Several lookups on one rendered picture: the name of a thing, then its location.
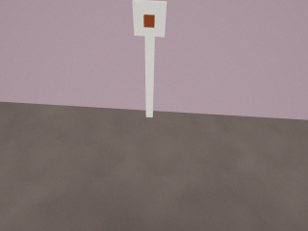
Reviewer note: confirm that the panel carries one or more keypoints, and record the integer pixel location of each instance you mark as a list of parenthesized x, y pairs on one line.
[(159, 10)]

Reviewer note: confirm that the button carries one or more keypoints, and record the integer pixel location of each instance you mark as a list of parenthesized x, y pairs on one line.
[(149, 20)]

